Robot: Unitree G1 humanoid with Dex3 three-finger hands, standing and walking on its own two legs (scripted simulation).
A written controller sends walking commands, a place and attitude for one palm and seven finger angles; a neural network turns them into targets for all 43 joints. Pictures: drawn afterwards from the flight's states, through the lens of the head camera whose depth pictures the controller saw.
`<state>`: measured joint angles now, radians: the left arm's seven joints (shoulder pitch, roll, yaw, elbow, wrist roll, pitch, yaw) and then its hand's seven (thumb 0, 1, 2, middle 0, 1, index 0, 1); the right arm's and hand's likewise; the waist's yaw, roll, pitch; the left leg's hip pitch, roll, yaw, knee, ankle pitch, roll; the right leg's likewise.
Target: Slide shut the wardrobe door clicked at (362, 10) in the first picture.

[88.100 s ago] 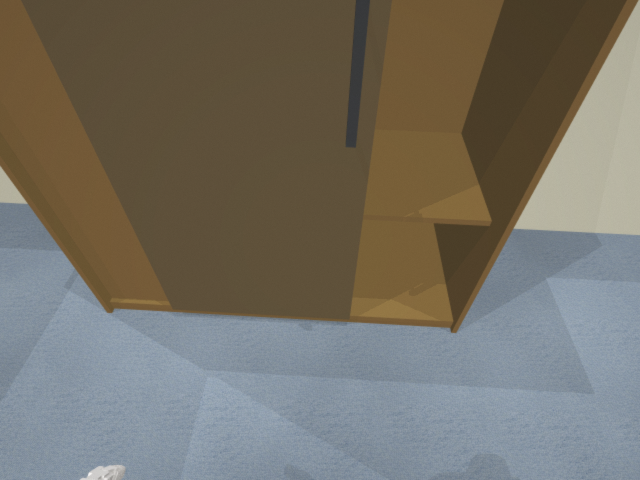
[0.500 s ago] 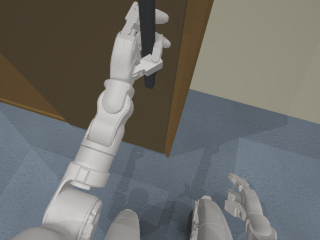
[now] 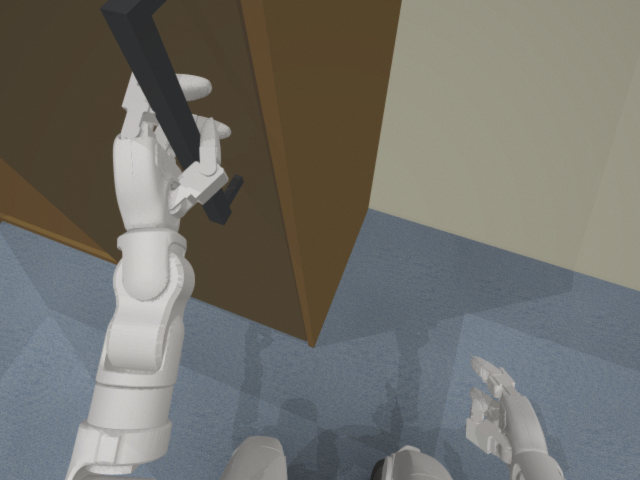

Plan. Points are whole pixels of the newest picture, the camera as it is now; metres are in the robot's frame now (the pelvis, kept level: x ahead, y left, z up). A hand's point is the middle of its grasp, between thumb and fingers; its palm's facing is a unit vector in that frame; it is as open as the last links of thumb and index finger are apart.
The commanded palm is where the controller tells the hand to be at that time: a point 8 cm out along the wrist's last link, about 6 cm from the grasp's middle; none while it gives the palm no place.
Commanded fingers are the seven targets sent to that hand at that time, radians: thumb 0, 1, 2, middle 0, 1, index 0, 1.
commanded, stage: step sideways, sliding the door along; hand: left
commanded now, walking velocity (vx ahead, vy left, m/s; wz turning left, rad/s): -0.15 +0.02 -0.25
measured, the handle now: (198, 127) +0.39 +0.21 +0.18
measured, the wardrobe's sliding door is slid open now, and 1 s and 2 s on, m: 0.00 0.00 0.00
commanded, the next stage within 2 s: stop walking and hold the door there in 1.48 s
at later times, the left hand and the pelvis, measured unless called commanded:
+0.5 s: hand (217, 162) +0.35 +0.18 +0.18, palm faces +0.41 -0.91 +0.01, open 6.3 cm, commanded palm +0.29 +0.09 +0.17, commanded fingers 0.00 0.90 0.90 -0.45 -1.40 -0.45 -1.40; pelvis +0.08 +0.01 +0.00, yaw -1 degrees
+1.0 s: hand (203, 167) +0.34 +0.18 +0.18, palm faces +0.14 -0.98 +0.13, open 6.4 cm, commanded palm +0.30 +0.15 +0.17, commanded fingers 0.00 0.90 0.90 -0.45 -1.40 -0.45 -1.40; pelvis +0.16 +0.08 +0.00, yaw +3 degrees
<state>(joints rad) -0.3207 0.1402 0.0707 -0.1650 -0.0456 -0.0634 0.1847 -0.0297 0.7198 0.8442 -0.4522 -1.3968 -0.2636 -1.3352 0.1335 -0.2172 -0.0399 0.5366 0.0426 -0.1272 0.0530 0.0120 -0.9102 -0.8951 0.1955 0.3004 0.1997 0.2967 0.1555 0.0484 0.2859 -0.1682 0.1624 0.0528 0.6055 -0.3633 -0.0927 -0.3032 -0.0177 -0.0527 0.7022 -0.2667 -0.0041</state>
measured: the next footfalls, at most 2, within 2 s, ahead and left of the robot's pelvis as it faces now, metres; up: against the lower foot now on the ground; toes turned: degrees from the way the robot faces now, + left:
right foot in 0.72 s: +0.18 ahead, -0.10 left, +0.01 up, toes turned -3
left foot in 1.38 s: +0.13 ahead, +0.16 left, +0.00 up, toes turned +19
